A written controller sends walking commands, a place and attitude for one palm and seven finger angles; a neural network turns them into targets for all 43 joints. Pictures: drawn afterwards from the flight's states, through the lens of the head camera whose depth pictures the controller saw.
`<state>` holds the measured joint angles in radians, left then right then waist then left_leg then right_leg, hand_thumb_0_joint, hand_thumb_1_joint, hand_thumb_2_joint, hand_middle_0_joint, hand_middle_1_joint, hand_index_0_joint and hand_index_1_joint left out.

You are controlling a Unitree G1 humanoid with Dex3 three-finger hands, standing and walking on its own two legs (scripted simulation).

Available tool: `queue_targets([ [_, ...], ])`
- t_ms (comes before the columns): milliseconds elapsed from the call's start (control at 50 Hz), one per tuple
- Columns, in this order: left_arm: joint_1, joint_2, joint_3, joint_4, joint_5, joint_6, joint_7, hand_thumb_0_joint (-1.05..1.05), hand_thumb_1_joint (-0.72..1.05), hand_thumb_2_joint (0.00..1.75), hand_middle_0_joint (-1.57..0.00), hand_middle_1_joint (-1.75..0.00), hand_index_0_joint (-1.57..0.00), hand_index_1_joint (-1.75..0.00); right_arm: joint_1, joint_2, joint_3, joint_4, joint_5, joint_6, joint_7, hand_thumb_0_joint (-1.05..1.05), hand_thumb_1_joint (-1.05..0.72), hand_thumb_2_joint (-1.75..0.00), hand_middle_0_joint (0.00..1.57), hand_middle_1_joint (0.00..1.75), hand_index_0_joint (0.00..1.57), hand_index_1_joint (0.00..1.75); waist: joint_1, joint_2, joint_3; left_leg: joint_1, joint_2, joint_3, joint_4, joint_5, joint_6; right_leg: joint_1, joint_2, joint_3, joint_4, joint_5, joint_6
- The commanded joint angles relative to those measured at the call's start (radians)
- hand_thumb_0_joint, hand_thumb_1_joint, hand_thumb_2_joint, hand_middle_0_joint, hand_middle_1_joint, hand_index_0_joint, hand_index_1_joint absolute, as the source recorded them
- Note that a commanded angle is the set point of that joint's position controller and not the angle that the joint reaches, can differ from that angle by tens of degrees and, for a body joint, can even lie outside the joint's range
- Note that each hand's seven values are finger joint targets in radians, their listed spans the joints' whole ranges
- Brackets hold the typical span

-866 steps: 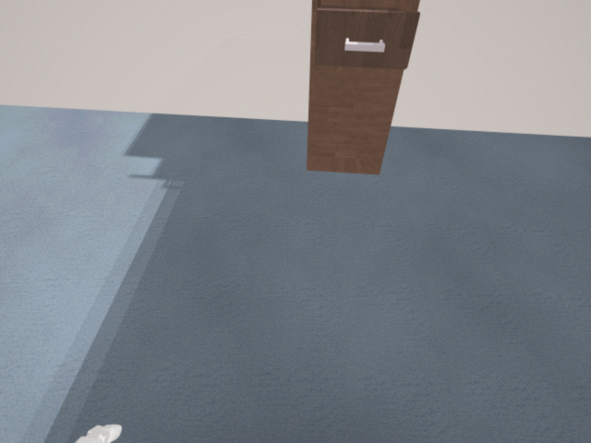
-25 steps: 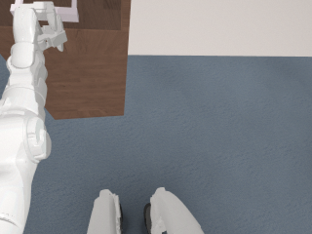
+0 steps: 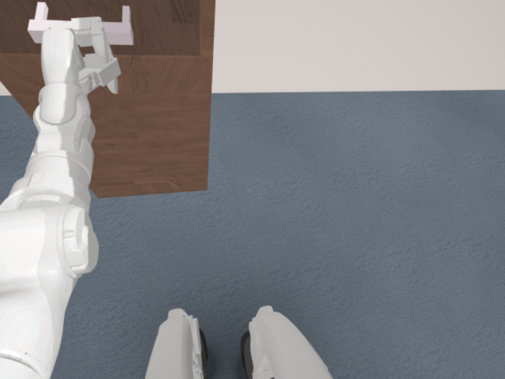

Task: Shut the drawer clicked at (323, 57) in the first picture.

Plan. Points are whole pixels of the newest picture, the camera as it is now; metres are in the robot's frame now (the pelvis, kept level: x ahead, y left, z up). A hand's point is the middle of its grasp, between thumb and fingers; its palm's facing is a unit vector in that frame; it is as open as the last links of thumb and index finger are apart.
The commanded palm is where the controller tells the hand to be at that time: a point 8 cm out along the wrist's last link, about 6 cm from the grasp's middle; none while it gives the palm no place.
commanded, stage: pull the fist back off the drawer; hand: left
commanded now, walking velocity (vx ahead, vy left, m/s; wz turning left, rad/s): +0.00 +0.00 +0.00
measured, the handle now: (84, 22) +0.64 +0.18 +0.08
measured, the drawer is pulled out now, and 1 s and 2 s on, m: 0.00 0.00 0.00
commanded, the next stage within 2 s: draw the hand back to the body in 0.16 s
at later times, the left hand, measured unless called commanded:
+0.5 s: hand (88, 90) +0.49 +0.16 +0.11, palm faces +0.03 -1.00 -0.04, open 3.3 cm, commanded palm +0.44 +0.21 +0.13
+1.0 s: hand out of the picture +0.34 +0.19 +0.19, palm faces +0.21 -0.95 -0.22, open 3.3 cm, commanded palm +0.29 +0.24 +0.21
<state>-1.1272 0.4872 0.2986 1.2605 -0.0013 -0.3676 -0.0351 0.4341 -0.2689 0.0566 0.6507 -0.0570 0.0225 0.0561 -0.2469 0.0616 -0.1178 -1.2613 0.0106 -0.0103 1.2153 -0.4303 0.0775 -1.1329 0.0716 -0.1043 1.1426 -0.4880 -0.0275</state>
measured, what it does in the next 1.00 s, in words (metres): rises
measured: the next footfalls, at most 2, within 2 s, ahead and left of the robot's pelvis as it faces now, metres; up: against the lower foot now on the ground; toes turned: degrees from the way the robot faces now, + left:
none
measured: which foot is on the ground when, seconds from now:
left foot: down 0.00-1.00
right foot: down 0.00-1.00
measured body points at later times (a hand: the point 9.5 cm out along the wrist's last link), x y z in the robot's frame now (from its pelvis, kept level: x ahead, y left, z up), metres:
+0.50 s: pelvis +0.06 -0.01 +0.05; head +0.15 -0.01 +0.49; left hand +0.48 +0.21 +0.12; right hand +0.10 -0.27 -0.07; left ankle +0.06 +0.07 -0.63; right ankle +0.02 -0.11 -0.63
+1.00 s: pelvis +0.05 -0.01 +0.10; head +0.05 -0.03 +0.55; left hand +0.32 +0.24 +0.20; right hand +0.24 -0.23 +0.02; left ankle +0.06 +0.07 -0.63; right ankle +0.02 -0.11 -0.63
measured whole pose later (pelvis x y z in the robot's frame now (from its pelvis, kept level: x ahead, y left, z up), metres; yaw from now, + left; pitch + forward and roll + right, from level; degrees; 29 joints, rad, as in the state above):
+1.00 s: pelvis +0.05 -0.01 +0.10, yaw +2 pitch +1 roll -1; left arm 0.02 0.29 0.09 0.11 -0.10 -0.07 0.05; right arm 0.18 -0.23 0.05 0.52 0.06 0.07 -0.08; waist 0.02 0.05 -0.04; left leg -0.34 -0.03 0.03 0.59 -0.28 0.06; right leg -0.25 0.05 -0.02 0.55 -0.33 -0.04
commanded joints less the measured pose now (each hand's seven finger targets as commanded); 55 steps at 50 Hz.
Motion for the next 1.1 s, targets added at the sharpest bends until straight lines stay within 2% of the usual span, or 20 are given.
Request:
queue_targets([
  [0, -0.405, 0.147, 0.030, -0.271, -0.028, -0.087, 0.002, 0.00, 0.90, 0.90, -1.40, -1.60, -1.40, -1.60, 0.177, -0.210, -0.082, -0.045, 0.005, 0.001, -0.007, 0.00, -0.90, -0.90, 0.20, 0.30, 0.20, 0.30, 0.006, 0.162, -0.548, 0.711, 0.042, -0.163, -0.177, 0.192, -0.053, 0.038, 0.004, 0.046, -0.166, 0.125, -0.012],
  [20, -0.361, 0.146, 0.033, -0.277, -0.028, -0.091, 0.001, 0.00, 0.90, 0.90, -1.40, -1.60, -1.40, -1.60, 0.176, -0.206, -0.083, -0.052, 0.007, 0.008, -0.007, 0.00, -0.90, -0.90, 0.20, 0.30, 0.20, 0.30, 0.019, 0.149, -0.548, 0.702, 0.039, -0.150, -0.178, 0.212, -0.053, 0.069, 0.005, 0.047, -0.170, 0.137, -0.012],
  [60, -0.340, 0.116, 0.023, -0.273, -0.039, -0.098, 0.003, 0.00, 0.90, 0.90, -1.40, -1.60, -1.40, -1.60, 0.174, -0.197, -0.083, -0.053, 0.010, 0.015, -0.007, 0.00, -0.90, -0.90, 0.20, 0.30, 0.20, 0.30, 0.007, 0.107, -0.507, 0.675, 0.034, -0.131, -0.176, 0.234, -0.045, 0.098, 0.008, 0.052, -0.183, 0.161, -0.007],
  [100, -0.344, 0.184, 0.076, -0.296, -0.038, -0.114, 0.011, 0.00, 0.90, 0.90, -1.40, -1.60, -1.40, -1.60, 0.172, -0.199, -0.086, -0.054, 0.013, 0.024, -0.012, 0.00, -0.90, -0.90, 0.20, 0.30, 0.20, 0.30, 0.019, 0.086, -0.508, 0.646, 0.030, -0.111, -0.169, 0.255, -0.041, 0.145, 0.008, 0.063, -0.187, 0.186, -0.004],
  [180, -0.284, 0.129, 0.052, -0.338, -0.043, -0.158, 0.001, 0.00, 0.90, 0.90, -1.40, -1.60, -1.40, -1.60, 0.164, -0.181, -0.095, -0.056, 0.015, 0.035, -0.007, 0.00, -0.90, -0.90, 0.20, 0.30, 0.20, 0.30, 0.036, 0.105, -0.541, 0.697, 0.024, -0.089, -0.158, 0.378, -0.045, 0.192, 0.009, 0.070, -0.179, 0.301, -0.004],
  [240, -0.215, 0.101, 0.033, -0.315, -0.053, -0.153, -0.022, 0.00, 0.90, 0.90, -1.40, -1.60, -1.40, -1.60, 0.160, -0.176, -0.097, -0.059, 0.020, 0.051, -0.006, 0.00, -0.90, -0.90, 0.20, 0.30, 0.20, 0.30, 0.039, 0.068, -0.513, 0.669, 0.017, -0.071, -0.158, 0.406, -0.041, 0.241, 0.009, 0.078, -0.187, 0.360, 0.000],
  [280, -0.078, 0.133, 0.075, -0.415, -0.073, -0.154, -0.042, 0.00, 0.90, 0.90, -1.40, -1.60, -1.40, -1.60, 0.142, -0.175, -0.105, -0.097, 0.031, 0.064, -0.006, 0.00, -0.90, -0.90, 0.20, 0.30, 0.20, 0.30, 0.109, 0.116, -0.619, 0.757, 0.013, -0.056, -0.181, 0.505, -0.048, 0.331, 0.007, 0.082, -0.189, 0.446, -0.006],
  [340, 0.120, 0.076, 0.038, -0.631, -0.126, -0.121, -0.077, 0.00, 0.90, 0.90, -1.40, -1.60, -1.40, -1.60, 0.100, -0.156, -0.109, -0.155, 0.058, 0.077, -0.005, 0.00, -0.90, -0.90, 0.20, 0.30, 0.20, 0.30, 0.148, 0.077, -0.661, 0.821, 0.006, -0.035, -0.229, 0.606, -0.041, 0.490, 0.012, 0.084, -0.235, 0.590, 0.000],
  [420, 0.329, 0.000, -0.017, -0.783, -0.186, -0.046, -0.096, 0.00, 0.90, 0.90, -1.40, -1.60, -1.40, -1.60, 0.051, -0.144, -0.108, -0.186, 0.090, 0.071, -0.019, 0.00, -0.90, -0.90, 0.20, 0.30, 0.20, 0.30, 0.151, -0.013, -0.502, 0.795, 0.000, -0.011, -0.293, 0.565, -0.026, 0.580, 0.005, 0.089, -0.306, 0.669, 0.015],
  [440, 0.348, 0.014, -0.007, -0.811, -0.194, -0.034, -0.092, 0.00, 0.90, 0.90, -1.40, -1.60, -1.40, -1.60, 0.041, -0.145, -0.107, -0.185, 0.090, 0.067, -0.025, 0.00, -0.90, -0.90, 0.20, 0.30, 0.20, 0.30, 0.154, -0.039, -0.465, 0.778, -0.002, -0.007, -0.311, 0.529, -0.025, 0.606, 0.003, 0.090, -0.319, 0.664, 0.017],
  [600, 0.498, -0.064, -0.105, -0.982, -0.225, -0.015, -0.135, 0.00, 0.90, 0.90, -1.40, -1.60, -1.40, -1.60, -0.075, -0.133, -0.097, -0.193, 0.107, 0.013, -0.060, 0.00, -0.90, -0.90, 0.20, 0.30, 0.20, 0.30, 0.151, 0.035, -0.325, 0.932, -0.001, -0.026, -0.390, 0.488, -0.032, 0.577, -0.009, 0.084, -0.400, 0.544, 0.013],
  [740, 0.667, -0.020, -0.052, -1.086, -0.277, 0.073, -0.176, 0.00, 0.90, 0.90, -1.40, -1.60, -1.40, -1.60, -0.199, -0.126, -0.075, -0.256, 0.121, -0.022, -0.086, 0.00, -0.90, -0.90, 0.20, 0.30, 0.20, 0.30, 0.211, -0.040, -0.232, 0.908, -0.015, -0.023, -0.482, 0.342, -0.026, 0.680, -0.022, 0.085, -0.472, 0.456, 0.008],
  [760, 0.678, 0.040, -0.082, -1.189, -0.175, 0.107, -0.074, 0.00, 0.90, 0.90, -1.40, -1.60, -1.40, -1.60, -0.278, -0.103, -0.077, -0.278, 0.120, 0.003, -0.102, 0.00, -0.90, -0.90, 0.20, 0.30, 0.20, 0.30, 0.258, -0.046, -0.246, 0.954, -0.011, -0.015, -0.545, 0.317, -0.035, 0.720, -0.048, 0.144, -0.534, 0.413, -0.003],
  [780, 0.705, -0.027, -0.125, -1.233, -0.161, 0.134, -0.022, 0.00, 0.90, 0.90, -1.40, -1.60, -1.40, -1.60, -0.298, -0.087, -0.069, -0.290, 0.121, 0.008, -0.113, 0.00, -0.90, -0.90, 0.20, 0.30, 0.20, 0.30, 0.238, -0.021, -0.185, 0.968, -0.008, -0.014, -0.578, 0.293, -0.038, 0.724, -0.049, 0.139, -0.566, 0.391, 0.002],
  [800, 0.749, -0.056, -0.157, -1.260, -0.148, 0.161, 0.013, 0.00, 0.90, 0.90, -1.40, -1.60, -1.40, -1.60, -0.304, -0.088, -0.067, -0.283, 0.118, 0.008, -0.119, 0.00, -0.90, -0.90, 0.20, 0.30, 0.20, 0.30, 0.237, 0.009, -0.165, 0.989, -0.003, -0.015, -0.599, 0.271, -0.038, 0.745, -0.054, 0.136, -0.582, 0.361, 0.000],
  [840, 0.812, -0.033, -0.132, -1.293, -0.127, 0.196, 0.067, 0.00, 0.90, 0.90, -1.40, -1.60, -1.40, -1.60, -0.314, -0.087, -0.062, -0.272, 0.115, 0.010, -0.130, 0.00, -0.90, -0.90, 0.20, 0.30, 0.20, 0.30, 0.239, -0.021, -0.140, 1.022, 0.006, -0.023, -0.641, 0.271, -0.037, 0.789, -0.055, 0.132, -0.622, 0.354, -0.001],
  [880, 0.841, -0.015, -0.120, -1.331, -0.115, 0.219, 0.094, 0.00, 0.90, 0.90, -1.40, -1.60, -1.40, -1.60, -0.336, -0.087, -0.051, -0.270, 0.114, 0.010, -0.141, 0.00, -0.90, -0.90, 0.20, 0.30, 0.20, 0.30, 0.243, -0.061, -0.104, 1.043, 0.004, -0.024, -0.687, 0.267, -0.033, 0.823, -0.055, 0.134, -0.670, 0.350, 0.002],
  [960, 0.911, -0.025, -0.123, -1.440, -0.102, 0.244, 0.121, 0.00, 0.90, 0.90, -1.40, -1.60, -1.40, -1.60, -0.356, -0.083, -0.042, -0.258, 0.103, -0.013, -0.148, 0.00, -0.90, -0.90, 0.20, 0.30, 0.20, 0.30, 0.252, -0.003, -0.075, 1.139, 0.012, -0.034, -0.763, 0.275, -0.038, 0.879, -0.054, 0.125, -0.736, 0.331, -0.004],
  [1000, 0.970, -0.047, -0.128, -1.484, -0.097, 0.252, 0.128, 0.00, 0.90, 0.90, -1.40, -1.60, -1.40, -1.60, -0.364, -0.075, -0.038, -0.255, 0.098, -0.024, -0.148, 0.00, -0.90, -0.90, 0.20, 0.30, 0.20, 0.30, 0.255, 0.003, -0.058, 1.176, 0.014, -0.037, -0.796, 0.295, -0.042, 0.910, -0.054, 0.117, -0.756, 0.345, -0.005],
  [1080, 1.102, -0.021, -0.082, -1.575, -0.093, 0.254, 0.135, 0.00, 0.90, 0.90, -1.40, -1.60, -1.40, -1.60, -0.380, -0.075, -0.034, -0.245, 0.089, -0.044, -0.141, 0.00, -0.90, -0.90, 0.20, 0.30, 0.20, 0.30, 0.272, -0.013, -0.014, 1.199, 0.012, -0.034, -0.843, 0.317, -0.044, 0.956, -0.054, 0.114, -0.808, 0.361, -0.005],
])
